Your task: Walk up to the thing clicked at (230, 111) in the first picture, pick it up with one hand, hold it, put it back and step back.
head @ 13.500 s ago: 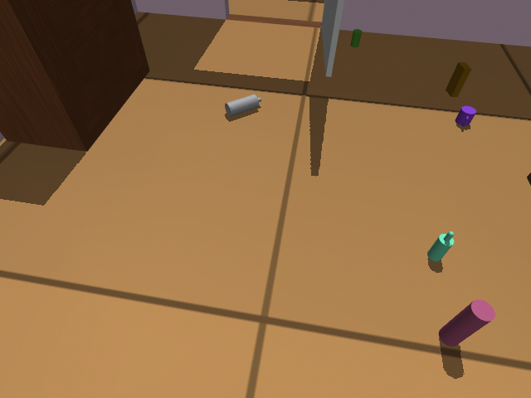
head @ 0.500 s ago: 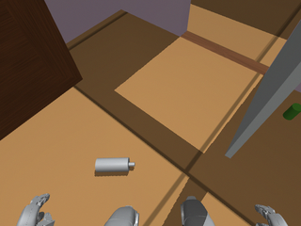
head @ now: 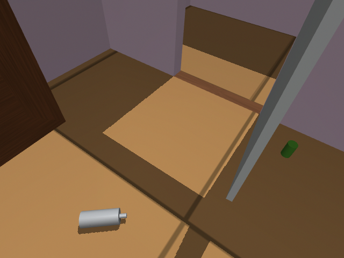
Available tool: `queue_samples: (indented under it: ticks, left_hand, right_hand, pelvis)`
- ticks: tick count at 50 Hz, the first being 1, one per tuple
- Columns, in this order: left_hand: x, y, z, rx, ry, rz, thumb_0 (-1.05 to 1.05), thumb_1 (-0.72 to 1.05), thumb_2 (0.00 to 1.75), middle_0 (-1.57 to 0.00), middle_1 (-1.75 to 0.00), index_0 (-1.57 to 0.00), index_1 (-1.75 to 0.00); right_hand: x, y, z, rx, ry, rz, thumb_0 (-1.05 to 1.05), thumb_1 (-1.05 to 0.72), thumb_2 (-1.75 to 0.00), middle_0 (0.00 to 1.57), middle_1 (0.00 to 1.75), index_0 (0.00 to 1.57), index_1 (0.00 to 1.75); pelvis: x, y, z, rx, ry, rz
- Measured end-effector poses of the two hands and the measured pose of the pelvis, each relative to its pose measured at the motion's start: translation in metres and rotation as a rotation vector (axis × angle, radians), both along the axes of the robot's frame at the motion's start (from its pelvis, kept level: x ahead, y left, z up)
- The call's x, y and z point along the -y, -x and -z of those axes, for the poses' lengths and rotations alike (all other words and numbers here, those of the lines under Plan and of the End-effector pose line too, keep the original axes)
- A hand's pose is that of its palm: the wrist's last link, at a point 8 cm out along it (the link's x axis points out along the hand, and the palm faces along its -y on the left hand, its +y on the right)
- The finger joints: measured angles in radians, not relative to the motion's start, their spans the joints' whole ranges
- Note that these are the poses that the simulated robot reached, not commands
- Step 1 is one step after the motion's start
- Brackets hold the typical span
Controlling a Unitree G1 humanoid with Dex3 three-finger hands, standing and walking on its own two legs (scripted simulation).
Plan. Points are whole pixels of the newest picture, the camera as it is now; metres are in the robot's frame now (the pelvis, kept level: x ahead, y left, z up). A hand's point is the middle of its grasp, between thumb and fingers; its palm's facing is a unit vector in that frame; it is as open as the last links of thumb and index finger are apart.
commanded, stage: walk up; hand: left
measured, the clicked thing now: (104, 217) +0.46 +0.33 -0.71
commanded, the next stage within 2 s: none
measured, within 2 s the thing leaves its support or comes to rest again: neither
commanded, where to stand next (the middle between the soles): +0.09 +0.03 m, yaw +3 degrees
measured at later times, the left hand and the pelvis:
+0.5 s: hand out of the picture +0.07 +0.36 -0.14, palm faces +0.08 -0.87 -0.49, open 7.4 cm; pelvis +0.00 +0.05 -0.01, yaw +5 degrees
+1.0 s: hand out of the picture -0.05 +0.25 -0.11, palm faces +0.08 -0.91 -0.42, open 7.4 cm; pelvis +0.02 -0.02 +0.02, yaw +4 degrees
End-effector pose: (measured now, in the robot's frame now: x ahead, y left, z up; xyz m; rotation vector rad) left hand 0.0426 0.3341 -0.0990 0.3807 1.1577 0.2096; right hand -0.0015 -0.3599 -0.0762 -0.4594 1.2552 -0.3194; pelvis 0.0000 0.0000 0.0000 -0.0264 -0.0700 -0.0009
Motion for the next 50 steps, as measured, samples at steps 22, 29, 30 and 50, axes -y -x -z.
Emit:
queue_samples:
  ticks: [22, 29, 30, 50]
  left_hand:
    - [-0.064, -0.012, -0.014, 0.056, -0.145, -0.109, 0.01, 0.90, 0.90, -0.21, -0.30, -0.21, -0.30]
    - [-0.046, -0.009, 0.015, 0.002, -0.032, -0.100, 0.01, 0.90, 0.90, -0.20, -0.30, -0.20, -0.30]
    - [-0.041, -0.007, 0.018, -0.010, -0.019, -0.096, 0.01, 0.90, 0.90, -0.20, -0.30, -0.20, -0.30]
    - [0.039, 0.095, -0.030, -0.211, -0.016, -0.213, 0.01, 0.90, 0.90, -0.21, -0.30, -0.21, -0.30]
  right_hand:
    - [-0.107, -0.111, 0.059, 0.078, -0.190, -0.157, 0.01, -0.91, -0.89, 0.20, 0.30, 0.21, 0.30]
    - [-0.115, -0.111, 0.037, 0.132, -0.156, -0.168, 0.01, -0.90, -0.89, 0.20, 0.30, 0.21, 0.30]
    - [-0.112, -0.111, 0.034, 0.143, -0.146, -0.169, 0.01, -0.90, -0.89, 0.20, 0.30, 0.21, 0.30]
    - [-0.005, -0.112, 0.006, 0.058, -0.078, -0.126, 0.01, -0.91, -0.89, 0.20, 0.30, 0.20, 0.30]
  pelvis:
    - [-0.048, -0.006, 0.017, -0.006, -0.059, -0.090]
    - [-0.047, 0.002, 0.012, -0.021, -0.034, -0.074]
    - [-0.045, 0.002, 0.011, -0.023, -0.034, -0.068]
    - [0.015, -0.023, -0.023, -0.003, -0.036, -0.066]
